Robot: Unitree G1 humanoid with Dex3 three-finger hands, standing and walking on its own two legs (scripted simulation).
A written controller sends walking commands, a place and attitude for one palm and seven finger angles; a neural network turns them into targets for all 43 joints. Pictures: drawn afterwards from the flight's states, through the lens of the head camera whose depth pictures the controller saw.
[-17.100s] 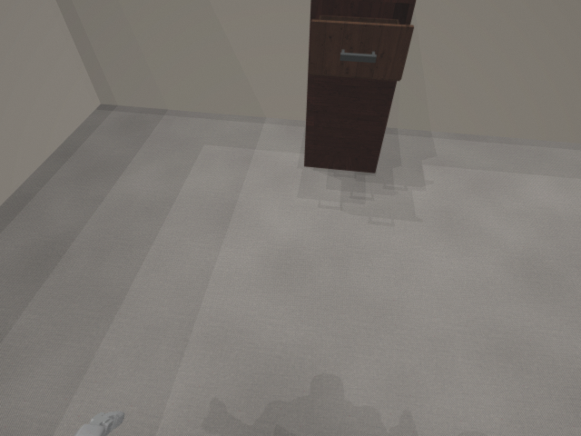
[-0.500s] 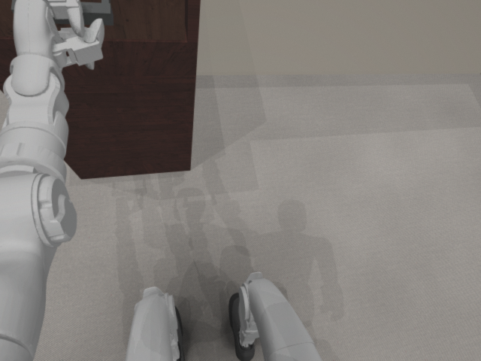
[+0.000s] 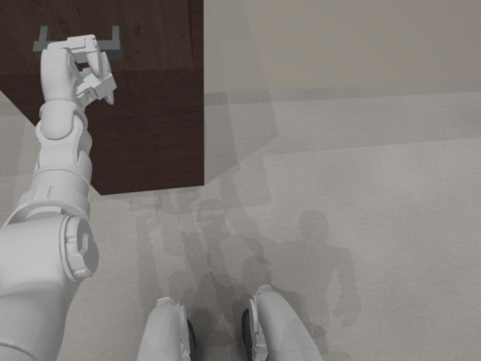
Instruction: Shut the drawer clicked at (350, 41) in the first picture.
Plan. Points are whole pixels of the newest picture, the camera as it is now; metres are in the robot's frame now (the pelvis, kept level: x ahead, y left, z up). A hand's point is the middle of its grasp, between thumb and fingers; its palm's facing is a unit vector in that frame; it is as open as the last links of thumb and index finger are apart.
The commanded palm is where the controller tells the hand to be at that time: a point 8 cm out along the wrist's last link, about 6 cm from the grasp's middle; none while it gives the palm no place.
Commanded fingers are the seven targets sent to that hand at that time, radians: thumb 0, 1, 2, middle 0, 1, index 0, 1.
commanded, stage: pull the fist back off the drawer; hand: left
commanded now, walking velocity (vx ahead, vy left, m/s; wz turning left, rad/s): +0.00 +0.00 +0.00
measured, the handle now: (80, 41) +0.62 +0.19 +0.07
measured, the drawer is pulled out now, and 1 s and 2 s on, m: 0.00 0.00 0.00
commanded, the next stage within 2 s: draw the hand back to the body in 0.02 s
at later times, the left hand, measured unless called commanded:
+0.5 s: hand (53, 107) +0.44 +0.18 +0.13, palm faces +0.06 -1.00 -0.02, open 3.2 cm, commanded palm +0.40 +0.22 +0.14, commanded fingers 0.00 0.90 0.90 -1.40 -1.60 -1.40 -1.60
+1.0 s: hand out of the picture +0.30 +0.21 +0.22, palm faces +0.31 -0.91 -0.26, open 3.2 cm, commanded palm +0.26 +0.25 +0.23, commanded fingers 0.00 0.90 0.90 -1.40 -1.60 -1.40 -1.60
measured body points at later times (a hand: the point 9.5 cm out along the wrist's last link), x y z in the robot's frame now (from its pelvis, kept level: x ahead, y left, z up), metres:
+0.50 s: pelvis +0.05 -0.01 +0.06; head +0.13 -0.01 +0.51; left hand +0.44 +0.23 +0.14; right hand +0.15 -0.27 -0.05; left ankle +0.04 +0.10 -0.63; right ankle +0.04 -0.13 -0.63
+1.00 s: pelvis +0.05 -0.01 +0.11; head +0.04 -0.03 +0.56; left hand +0.28 +0.26 +0.23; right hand +0.26 -0.21 +0.03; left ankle +0.04 +0.10 -0.63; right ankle +0.04 -0.12 -0.63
